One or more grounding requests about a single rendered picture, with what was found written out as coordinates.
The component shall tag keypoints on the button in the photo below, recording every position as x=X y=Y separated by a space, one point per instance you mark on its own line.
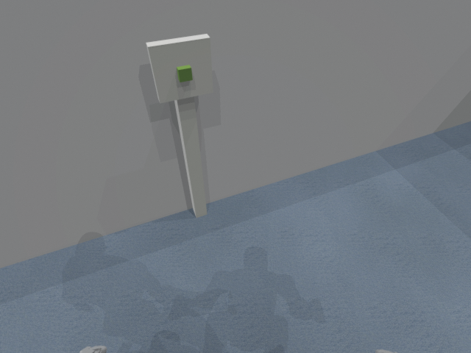
x=184 y=73

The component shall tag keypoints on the panel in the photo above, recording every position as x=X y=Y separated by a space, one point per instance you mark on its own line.
x=165 y=56

